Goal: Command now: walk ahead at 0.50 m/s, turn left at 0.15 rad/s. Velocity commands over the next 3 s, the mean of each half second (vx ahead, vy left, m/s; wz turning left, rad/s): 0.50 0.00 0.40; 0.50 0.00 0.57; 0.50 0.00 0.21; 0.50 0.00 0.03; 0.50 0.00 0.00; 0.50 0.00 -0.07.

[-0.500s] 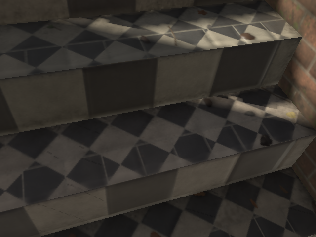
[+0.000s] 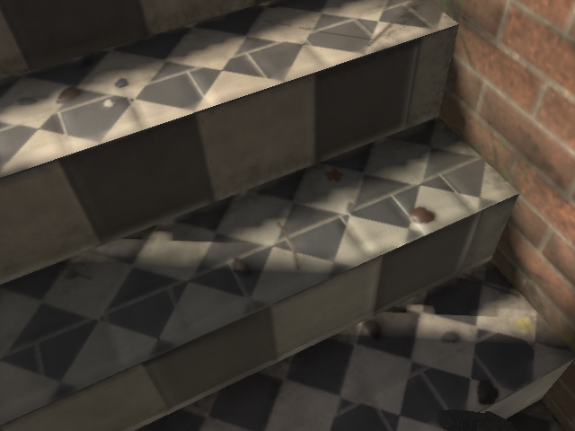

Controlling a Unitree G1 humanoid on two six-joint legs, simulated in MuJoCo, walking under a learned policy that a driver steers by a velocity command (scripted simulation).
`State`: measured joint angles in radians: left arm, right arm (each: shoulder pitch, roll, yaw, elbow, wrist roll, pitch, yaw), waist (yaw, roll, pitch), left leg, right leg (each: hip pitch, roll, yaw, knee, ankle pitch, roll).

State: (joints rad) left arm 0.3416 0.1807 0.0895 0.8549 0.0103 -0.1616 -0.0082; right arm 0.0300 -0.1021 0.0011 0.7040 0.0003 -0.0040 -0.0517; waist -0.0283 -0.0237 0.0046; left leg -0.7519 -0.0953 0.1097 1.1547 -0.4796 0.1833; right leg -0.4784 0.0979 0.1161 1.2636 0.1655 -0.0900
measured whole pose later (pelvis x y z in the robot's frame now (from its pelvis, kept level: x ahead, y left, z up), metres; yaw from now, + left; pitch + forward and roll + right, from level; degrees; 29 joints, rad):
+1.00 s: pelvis +0.34 -0.01 +0.28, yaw +29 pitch +3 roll +1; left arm 0.04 0.10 -0.02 0.53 0.05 -0.09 0.03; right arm 0.38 -0.20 -0.06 0.95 -0.03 -0.05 0.00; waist 0.02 -0.03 -0.08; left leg -0.43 -0.16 0.00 0.79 -0.40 0.12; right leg -1.13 -0.03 0.06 2.14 -0.09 -0.09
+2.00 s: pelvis +0.79 +0.26 +0.72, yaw +32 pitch +1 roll +0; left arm 0.03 0.04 -0.01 0.56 0.00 -0.08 0.03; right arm 0.46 -0.16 -0.04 1.07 -0.03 -0.11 0.00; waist 0.00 -0.05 -0.05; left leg -0.26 -0.01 0.13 0.56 -0.33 0.06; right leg -1.26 0.08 0.12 2.31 -0.23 -0.16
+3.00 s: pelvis +1.24 +0.57 +1.14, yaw +30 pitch +2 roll +1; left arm 0.12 0.14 0.03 0.65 0.00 -0.05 -0.03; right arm 0.39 -0.19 -0.06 0.95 -0.01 -0.15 0.00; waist -0.03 -0.02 -0.07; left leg -0.09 -0.02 0.17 0.35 -0.29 0.05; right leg -0.88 -0.05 0.02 1.11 0.04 -0.09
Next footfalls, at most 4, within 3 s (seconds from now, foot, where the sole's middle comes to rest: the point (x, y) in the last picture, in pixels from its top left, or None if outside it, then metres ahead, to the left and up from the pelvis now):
0.36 right None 0.23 -0.18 -0.67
0.76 left None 0.35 0.05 -0.46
1.24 right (290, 224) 0.66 0.02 -0.26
1.72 left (73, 102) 0.76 0.34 -0.05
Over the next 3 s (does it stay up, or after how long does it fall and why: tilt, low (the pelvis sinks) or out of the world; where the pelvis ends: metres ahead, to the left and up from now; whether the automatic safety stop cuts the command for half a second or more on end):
stays up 1.24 0.57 1.14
